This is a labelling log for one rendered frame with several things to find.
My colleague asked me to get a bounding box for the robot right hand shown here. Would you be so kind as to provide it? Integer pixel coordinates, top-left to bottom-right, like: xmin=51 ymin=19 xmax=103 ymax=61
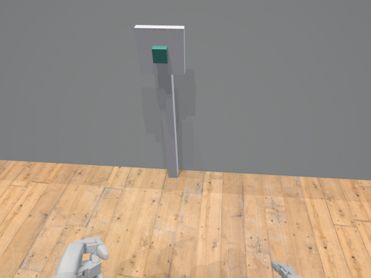
xmin=271 ymin=261 xmax=302 ymax=278

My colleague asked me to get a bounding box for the button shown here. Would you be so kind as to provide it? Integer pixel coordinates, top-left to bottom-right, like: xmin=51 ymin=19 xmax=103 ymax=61
xmin=152 ymin=46 xmax=168 ymax=64

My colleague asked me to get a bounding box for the robot left hand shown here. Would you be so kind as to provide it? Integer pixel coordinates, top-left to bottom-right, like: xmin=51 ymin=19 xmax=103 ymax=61
xmin=55 ymin=237 xmax=108 ymax=278

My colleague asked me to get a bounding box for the panel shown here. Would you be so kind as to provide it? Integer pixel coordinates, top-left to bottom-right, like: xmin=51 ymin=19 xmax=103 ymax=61
xmin=134 ymin=25 xmax=185 ymax=178

